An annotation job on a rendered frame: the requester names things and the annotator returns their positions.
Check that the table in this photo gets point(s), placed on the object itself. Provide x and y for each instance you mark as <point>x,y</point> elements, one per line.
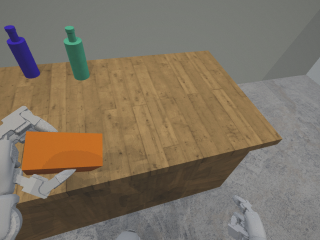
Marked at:
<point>173,125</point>

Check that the robot right hand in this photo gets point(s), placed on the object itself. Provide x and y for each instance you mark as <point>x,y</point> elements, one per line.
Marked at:
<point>247,227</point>

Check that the robot left forearm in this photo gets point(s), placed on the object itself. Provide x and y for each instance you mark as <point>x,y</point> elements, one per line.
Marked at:
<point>10,217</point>

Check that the sponge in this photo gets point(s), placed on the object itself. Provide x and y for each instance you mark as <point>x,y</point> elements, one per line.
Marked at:
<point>54,152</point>

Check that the robot left hand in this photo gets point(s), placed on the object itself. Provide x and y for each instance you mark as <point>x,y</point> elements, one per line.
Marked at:
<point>12,131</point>

